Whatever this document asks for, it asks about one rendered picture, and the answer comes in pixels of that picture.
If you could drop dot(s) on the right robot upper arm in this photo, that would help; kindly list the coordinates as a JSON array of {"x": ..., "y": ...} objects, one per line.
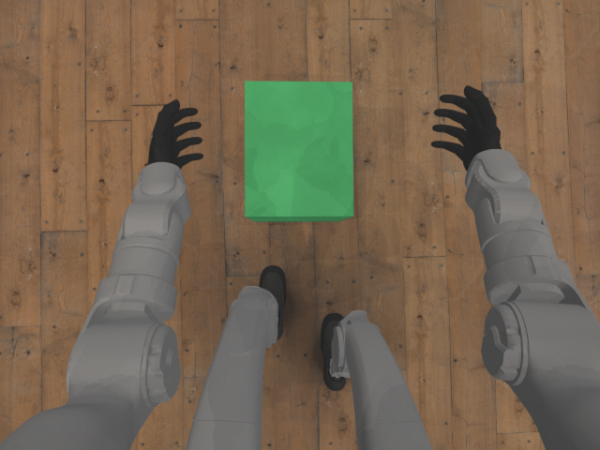
[{"x": 549, "y": 354}]

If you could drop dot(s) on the robot thigh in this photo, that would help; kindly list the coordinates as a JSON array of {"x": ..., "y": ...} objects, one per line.
[
  {"x": 386, "y": 416},
  {"x": 229, "y": 412}
]

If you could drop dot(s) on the left robot forearm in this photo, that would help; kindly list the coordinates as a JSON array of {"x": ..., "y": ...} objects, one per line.
[{"x": 140, "y": 283}]

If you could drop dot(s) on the right robot thigh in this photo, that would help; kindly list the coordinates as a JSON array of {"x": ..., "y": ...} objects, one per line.
[{"x": 386, "y": 416}]

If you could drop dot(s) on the right robot hand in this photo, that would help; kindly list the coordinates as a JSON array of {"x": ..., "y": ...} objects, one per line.
[{"x": 481, "y": 132}]

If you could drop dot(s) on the left robot hand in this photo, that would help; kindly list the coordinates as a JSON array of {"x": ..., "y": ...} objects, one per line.
[{"x": 163, "y": 146}]

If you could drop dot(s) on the carton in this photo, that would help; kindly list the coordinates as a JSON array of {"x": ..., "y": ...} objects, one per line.
[{"x": 298, "y": 151}]

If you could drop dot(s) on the left robot thigh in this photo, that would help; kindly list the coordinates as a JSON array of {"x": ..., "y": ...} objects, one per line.
[{"x": 229, "y": 412}]

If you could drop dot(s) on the left robot upper arm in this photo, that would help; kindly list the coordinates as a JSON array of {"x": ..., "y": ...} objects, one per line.
[{"x": 119, "y": 373}]

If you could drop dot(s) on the right robot forearm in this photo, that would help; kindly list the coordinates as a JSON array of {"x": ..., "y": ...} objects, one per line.
[{"x": 521, "y": 261}]

